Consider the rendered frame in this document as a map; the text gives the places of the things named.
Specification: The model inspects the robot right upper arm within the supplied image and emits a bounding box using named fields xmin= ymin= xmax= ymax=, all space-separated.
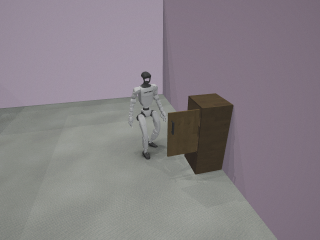
xmin=131 ymin=87 xmax=141 ymax=104

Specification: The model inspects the robot left upper arm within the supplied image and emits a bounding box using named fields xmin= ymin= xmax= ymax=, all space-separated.
xmin=151 ymin=84 xmax=159 ymax=101

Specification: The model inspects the handle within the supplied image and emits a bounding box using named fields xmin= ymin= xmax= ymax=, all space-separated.
xmin=171 ymin=121 xmax=175 ymax=135

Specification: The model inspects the left robot hand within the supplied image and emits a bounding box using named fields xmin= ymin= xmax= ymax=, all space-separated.
xmin=160 ymin=111 xmax=167 ymax=122

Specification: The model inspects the right robot forearm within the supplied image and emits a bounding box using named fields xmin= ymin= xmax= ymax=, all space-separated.
xmin=129 ymin=99 xmax=135 ymax=117

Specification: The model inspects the left robot shin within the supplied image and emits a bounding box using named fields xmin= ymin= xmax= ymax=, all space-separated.
xmin=149 ymin=133 xmax=160 ymax=143

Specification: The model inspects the right robot foot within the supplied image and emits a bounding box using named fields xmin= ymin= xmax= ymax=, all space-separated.
xmin=142 ymin=151 xmax=150 ymax=160

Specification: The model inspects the left robot forearm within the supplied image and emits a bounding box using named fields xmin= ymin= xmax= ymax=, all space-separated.
xmin=155 ymin=98 xmax=164 ymax=112

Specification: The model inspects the cupboard door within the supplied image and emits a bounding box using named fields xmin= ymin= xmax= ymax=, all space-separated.
xmin=167 ymin=109 xmax=200 ymax=157

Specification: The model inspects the right robot hand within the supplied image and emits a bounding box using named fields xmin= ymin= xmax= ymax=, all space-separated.
xmin=128 ymin=116 xmax=134 ymax=127

